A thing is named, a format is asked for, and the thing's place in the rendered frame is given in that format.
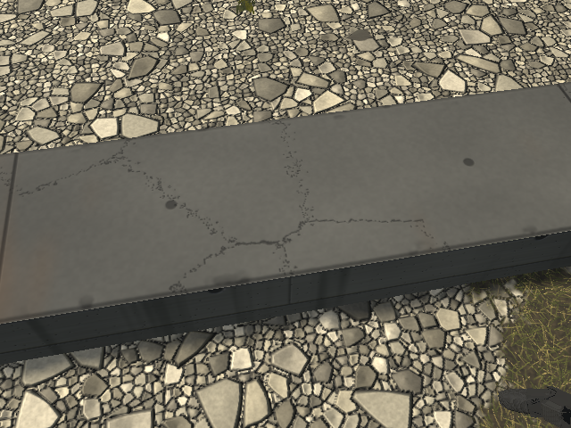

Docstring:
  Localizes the robot right hand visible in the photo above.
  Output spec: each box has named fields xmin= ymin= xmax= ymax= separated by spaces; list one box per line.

xmin=498 ymin=386 xmax=571 ymax=428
